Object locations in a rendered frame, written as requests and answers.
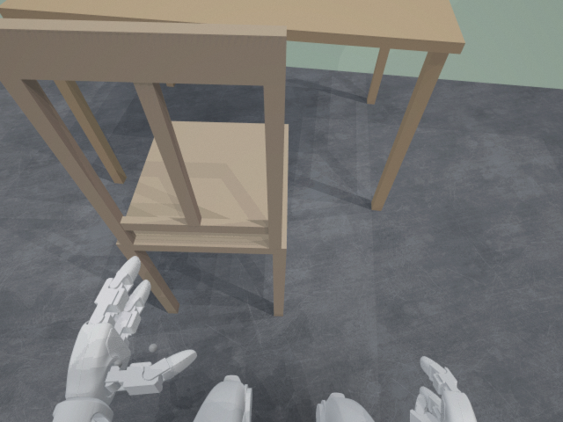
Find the left robot thigh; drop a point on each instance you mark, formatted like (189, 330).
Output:
(227, 402)

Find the robot left hand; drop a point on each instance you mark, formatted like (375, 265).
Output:
(104, 339)

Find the left robot forearm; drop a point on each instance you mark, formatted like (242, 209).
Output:
(82, 409)

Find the left robot shin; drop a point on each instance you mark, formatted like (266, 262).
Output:
(234, 378)

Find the table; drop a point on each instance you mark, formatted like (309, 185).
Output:
(418, 25)

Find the chair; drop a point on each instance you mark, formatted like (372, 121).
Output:
(217, 187)

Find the robot right hand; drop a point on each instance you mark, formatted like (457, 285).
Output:
(454, 405)

